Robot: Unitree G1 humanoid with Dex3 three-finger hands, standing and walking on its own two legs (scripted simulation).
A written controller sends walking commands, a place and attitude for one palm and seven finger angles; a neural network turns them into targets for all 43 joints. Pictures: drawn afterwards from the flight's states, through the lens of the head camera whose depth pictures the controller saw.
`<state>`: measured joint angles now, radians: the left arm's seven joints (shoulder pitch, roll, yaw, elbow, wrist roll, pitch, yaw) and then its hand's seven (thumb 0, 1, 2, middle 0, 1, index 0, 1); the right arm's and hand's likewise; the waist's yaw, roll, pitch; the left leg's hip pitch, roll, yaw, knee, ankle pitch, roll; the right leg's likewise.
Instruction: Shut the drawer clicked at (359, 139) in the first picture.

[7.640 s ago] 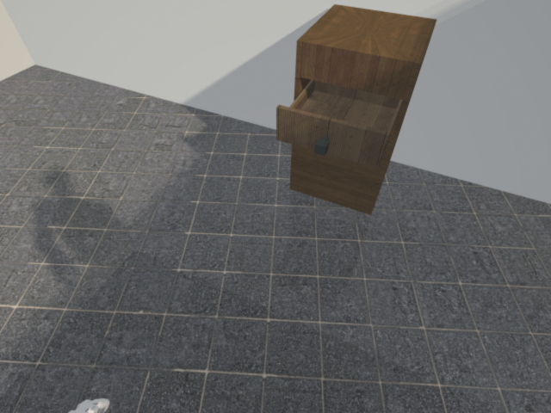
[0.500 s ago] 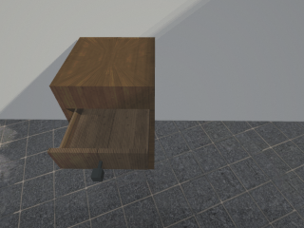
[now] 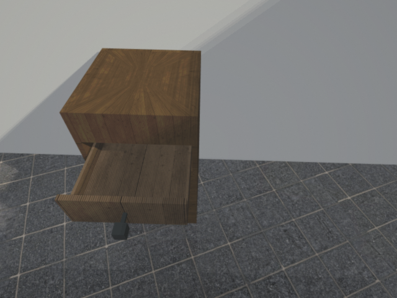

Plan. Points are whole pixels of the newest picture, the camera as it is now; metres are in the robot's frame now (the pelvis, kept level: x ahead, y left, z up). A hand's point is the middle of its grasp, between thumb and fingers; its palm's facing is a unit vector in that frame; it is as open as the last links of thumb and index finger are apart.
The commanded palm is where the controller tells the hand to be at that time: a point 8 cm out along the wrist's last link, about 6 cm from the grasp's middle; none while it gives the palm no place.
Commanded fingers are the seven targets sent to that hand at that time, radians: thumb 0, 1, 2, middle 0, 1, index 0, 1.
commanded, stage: look again from close up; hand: left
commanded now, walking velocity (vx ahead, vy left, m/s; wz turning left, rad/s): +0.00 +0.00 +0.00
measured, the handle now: (122, 225) +0.36 +0.26 -0.22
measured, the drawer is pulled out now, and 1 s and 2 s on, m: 0.23 0.23 0.23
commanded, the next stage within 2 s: raise the hand and make a fist in 0.50 s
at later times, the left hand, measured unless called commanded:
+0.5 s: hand out of the picture +0.00 +0.23 -0.18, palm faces +0.03 -0.98 -0.19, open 7.3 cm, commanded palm none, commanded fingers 0.00 0.90 0.90 -0.20 -0.30 -0.20 -0.30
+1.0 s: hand (112, 291) +0.15 +0.19 -0.08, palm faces -0.01 -1.00 +0.04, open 6.0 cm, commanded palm +0.10 +0.27 -0.09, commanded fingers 0.00 0.90 0.90 -0.62 -0.75 -0.62 -0.75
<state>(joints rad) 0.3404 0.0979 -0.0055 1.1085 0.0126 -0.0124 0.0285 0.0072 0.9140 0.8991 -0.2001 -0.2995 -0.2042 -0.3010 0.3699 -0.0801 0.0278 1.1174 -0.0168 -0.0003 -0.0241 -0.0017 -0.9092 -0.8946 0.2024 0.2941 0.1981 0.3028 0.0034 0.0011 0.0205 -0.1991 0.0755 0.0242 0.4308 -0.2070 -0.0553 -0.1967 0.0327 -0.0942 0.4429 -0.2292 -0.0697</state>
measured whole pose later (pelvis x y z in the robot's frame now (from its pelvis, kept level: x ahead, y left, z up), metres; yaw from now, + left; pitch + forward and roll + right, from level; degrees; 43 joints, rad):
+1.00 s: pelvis -0.01 +0.04 -0.09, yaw +1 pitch +14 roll +0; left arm 0.53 0.13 0.06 0.14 -0.16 -0.60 -0.26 0.01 0.92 0.90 -0.43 -0.55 -0.44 -0.55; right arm 0.13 -0.23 -0.09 0.52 0.00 -0.26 0.05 0.01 -0.91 -0.89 0.20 0.29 0.20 0.30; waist -0.01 -0.08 -0.17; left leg -0.86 0.00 0.05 1.12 -0.51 0.03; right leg -0.86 -0.02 -0.05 1.12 -0.49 -0.02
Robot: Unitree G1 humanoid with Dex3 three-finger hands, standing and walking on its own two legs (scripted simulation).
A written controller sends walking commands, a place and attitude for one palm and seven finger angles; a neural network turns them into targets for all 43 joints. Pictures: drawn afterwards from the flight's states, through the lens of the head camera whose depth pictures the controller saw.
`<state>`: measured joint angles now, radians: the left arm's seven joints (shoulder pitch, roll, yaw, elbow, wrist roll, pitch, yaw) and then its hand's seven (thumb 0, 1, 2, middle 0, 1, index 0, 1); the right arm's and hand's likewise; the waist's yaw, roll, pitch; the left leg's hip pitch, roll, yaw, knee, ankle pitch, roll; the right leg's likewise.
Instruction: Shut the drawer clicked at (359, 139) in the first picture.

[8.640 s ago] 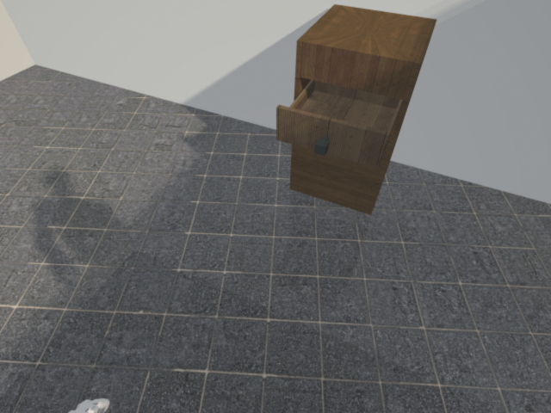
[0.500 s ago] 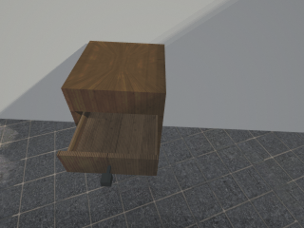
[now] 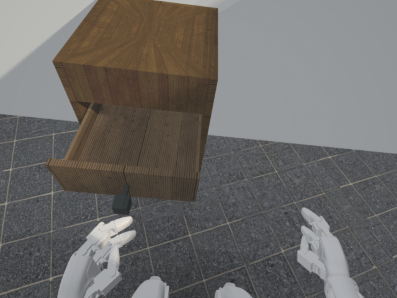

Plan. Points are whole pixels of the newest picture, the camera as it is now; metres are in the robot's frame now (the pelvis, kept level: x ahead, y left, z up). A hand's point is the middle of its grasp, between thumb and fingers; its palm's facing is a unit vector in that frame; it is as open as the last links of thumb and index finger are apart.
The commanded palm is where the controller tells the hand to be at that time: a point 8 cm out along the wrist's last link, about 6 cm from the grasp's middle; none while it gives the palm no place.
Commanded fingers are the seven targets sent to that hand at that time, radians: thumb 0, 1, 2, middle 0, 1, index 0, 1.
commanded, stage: raise the hand and make a fist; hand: left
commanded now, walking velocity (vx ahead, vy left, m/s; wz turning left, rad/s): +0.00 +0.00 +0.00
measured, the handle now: (123, 198) +0.37 +0.21 -0.14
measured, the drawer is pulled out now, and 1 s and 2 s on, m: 0.23 0.23 0.23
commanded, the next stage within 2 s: bring the fist close to the handle in 1.50 s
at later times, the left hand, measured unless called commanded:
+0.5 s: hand (102, 267) +0.18 +0.18 -0.01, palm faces +0.10 -0.99 -0.06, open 3.6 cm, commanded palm +0.13 +0.23 -0.01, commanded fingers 0.00 0.90 0.90 -1.12 -1.30 -1.12 -1.30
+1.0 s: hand (112, 278) +0.17 +0.17 -0.03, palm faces -0.02 -1.00 +0.02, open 3.2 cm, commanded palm +0.15 +0.22 -0.03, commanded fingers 0.00 0.90 0.90 -1.40 -1.60 -1.40 -1.60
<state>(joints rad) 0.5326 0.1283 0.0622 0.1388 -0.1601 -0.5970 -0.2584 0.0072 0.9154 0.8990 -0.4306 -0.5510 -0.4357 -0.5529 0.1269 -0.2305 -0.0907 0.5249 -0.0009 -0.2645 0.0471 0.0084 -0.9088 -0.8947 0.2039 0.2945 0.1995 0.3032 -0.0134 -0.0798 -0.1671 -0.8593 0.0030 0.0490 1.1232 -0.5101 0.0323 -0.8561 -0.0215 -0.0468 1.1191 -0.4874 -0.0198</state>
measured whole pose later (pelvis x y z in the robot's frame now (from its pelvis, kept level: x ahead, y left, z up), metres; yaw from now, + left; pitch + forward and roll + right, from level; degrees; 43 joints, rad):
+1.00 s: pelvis -0.02 +0.01 -0.06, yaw +1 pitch +21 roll -4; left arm 0.53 0.18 0.03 -0.08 -0.20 -0.42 -0.21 0.02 0.91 0.90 -1.36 -1.56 -1.37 -1.57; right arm 0.14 -0.18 0.02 0.47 0.02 -0.16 -0.01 0.01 -0.90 -0.89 0.21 0.30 0.20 0.30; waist 0.00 0.03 -0.21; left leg -1.20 0.01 -0.01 1.41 -0.57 0.04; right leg -1.15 -0.02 -0.11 1.35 -0.57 -0.02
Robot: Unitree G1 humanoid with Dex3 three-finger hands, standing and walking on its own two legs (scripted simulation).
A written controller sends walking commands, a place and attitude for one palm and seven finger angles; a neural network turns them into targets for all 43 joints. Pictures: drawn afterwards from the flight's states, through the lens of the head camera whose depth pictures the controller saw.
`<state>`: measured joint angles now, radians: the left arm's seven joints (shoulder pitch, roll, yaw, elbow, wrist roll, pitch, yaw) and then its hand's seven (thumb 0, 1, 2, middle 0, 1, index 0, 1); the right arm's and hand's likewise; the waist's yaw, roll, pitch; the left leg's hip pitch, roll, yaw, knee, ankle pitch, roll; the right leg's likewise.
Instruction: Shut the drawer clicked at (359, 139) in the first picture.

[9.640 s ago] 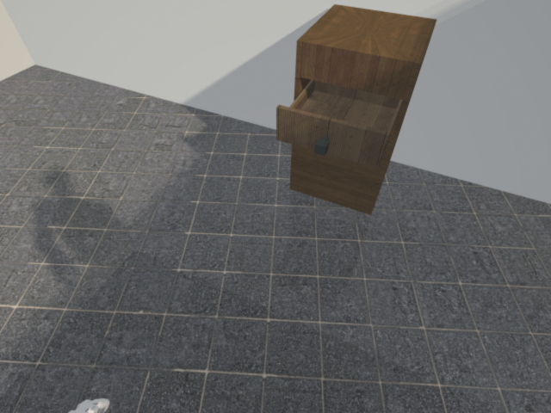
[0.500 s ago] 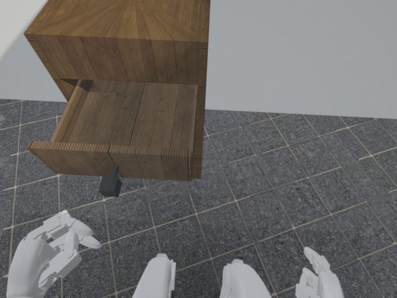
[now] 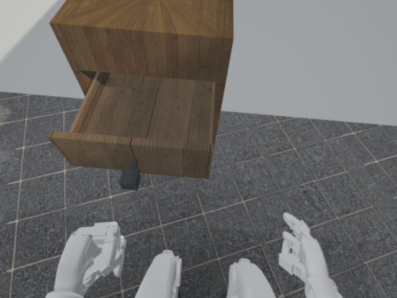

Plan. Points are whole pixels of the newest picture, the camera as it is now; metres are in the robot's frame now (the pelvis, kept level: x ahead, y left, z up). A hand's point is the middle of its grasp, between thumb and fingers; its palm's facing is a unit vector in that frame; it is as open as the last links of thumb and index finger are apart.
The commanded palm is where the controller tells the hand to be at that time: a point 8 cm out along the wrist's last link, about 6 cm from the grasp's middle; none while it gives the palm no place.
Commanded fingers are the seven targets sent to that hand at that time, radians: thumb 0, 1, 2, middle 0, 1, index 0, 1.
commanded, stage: raise the hand and make a fist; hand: left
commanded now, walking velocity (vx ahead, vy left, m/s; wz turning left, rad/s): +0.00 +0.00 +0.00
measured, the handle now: (132, 172) +0.40 +0.20 -0.08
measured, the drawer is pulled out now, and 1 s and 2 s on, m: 0.23 0.23 0.23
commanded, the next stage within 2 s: bring the fist close to the handle in 0.50 s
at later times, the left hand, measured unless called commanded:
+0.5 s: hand (119, 243) +0.21 +0.16 +0.03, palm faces +0.02 -1.00 -0.02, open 3.3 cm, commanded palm +0.18 +0.21 +0.03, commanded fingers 0.00 0.90 0.90 -1.40 -1.60 -1.40 -1.60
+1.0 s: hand (133, 234) +0.24 +0.15 -0.02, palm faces -0.05 -1.00 -0.04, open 3.3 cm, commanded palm +0.22 +0.21 -0.02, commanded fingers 0.00 0.90 0.90 -1.40 -1.60 -1.40 -1.60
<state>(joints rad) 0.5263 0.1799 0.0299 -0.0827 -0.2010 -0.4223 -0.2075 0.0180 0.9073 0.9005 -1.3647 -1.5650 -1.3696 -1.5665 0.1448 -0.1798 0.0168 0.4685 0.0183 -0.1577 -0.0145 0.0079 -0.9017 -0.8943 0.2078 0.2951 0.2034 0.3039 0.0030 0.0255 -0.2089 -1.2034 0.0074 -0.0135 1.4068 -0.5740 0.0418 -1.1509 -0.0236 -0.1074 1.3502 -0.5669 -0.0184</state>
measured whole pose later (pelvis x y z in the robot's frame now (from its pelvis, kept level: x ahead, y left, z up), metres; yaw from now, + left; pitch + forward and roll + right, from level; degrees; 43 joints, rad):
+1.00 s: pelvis +0.01 -0.02 -0.04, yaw -1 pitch +27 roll -3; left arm 0.39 0.23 0.11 0.00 -0.23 -0.53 -0.24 0.02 0.90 0.90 -1.40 -1.60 -1.40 -1.60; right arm 0.13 -0.22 -0.01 0.51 0.01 -0.12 -0.02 0.01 -0.90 -0.89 0.21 0.29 0.20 0.30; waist -0.01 0.01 -0.22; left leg -1.38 0.03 -0.05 1.56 -0.65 0.00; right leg -1.33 0.00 -0.14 1.51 -0.65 -0.06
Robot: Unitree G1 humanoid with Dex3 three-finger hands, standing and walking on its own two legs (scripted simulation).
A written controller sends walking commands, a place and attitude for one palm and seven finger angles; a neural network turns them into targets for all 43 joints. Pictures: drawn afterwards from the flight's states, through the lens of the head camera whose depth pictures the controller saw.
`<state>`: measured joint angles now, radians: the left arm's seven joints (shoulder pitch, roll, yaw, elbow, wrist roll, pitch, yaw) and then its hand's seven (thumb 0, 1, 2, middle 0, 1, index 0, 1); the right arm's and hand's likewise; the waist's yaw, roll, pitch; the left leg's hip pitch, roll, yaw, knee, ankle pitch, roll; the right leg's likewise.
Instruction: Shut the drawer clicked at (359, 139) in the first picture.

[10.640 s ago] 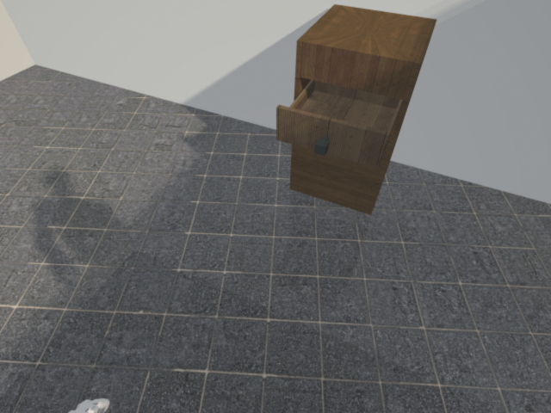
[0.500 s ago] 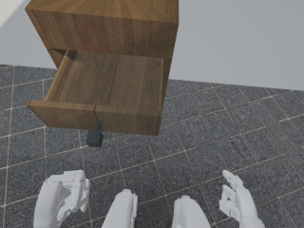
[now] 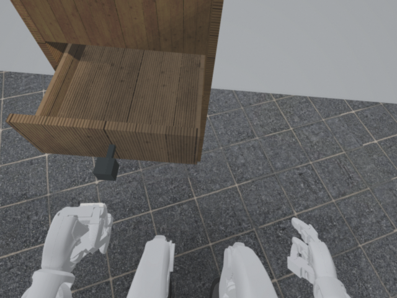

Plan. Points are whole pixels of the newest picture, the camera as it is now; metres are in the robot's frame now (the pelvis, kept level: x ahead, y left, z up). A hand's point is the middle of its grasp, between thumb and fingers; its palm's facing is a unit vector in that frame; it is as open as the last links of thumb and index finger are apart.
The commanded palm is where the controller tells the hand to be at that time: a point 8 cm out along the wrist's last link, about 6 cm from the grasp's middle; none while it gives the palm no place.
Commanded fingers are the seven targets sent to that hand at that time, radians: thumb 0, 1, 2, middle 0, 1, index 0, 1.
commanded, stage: bring the fist close to the handle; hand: left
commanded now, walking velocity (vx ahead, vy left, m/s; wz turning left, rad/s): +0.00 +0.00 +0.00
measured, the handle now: (108, 161) +0.39 +0.23 -0.04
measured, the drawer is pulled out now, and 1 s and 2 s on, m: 0.23 0.23 0.16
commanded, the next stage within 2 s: push the drawer shut in 1.00 s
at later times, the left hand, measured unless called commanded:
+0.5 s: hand (116, 216) +0.27 +0.18 -0.03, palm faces -0.04 -1.00 -0.03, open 3.3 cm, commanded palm +0.26 +0.23 -0.03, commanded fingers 0.00 0.90 0.90 -1.40 -1.60 -1.40 -1.60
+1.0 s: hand (122, 213) +0.28 +0.17 -0.04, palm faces -0.03 -1.00 -0.04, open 3.3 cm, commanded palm +0.26 +0.22 -0.04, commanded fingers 0.00 0.90 0.90 -1.40 -1.60 -1.40 -1.60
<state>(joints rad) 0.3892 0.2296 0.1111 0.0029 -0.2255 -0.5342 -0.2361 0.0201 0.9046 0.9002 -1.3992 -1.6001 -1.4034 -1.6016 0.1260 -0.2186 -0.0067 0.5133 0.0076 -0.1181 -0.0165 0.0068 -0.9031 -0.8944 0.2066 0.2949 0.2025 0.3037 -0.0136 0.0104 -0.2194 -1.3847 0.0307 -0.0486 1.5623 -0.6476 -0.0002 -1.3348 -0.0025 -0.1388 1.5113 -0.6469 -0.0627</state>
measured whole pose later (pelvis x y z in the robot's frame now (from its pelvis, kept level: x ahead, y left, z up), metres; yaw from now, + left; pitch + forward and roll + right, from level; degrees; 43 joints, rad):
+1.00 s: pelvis -0.01 +0.01 -0.04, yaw -1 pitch +32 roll -3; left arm 0.13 0.22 0.08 0.17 -0.18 -0.53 -0.14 0.02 0.90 0.90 -1.40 -1.60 -1.40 -1.60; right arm 0.12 -0.25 0.02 0.51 0.00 -0.04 0.02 0.01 -0.90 -0.89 0.21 0.29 0.20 0.30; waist -0.01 0.01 -0.24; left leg -1.58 0.02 -0.03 1.69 -0.66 0.02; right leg -1.54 -0.02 -0.12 1.65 -0.67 -0.05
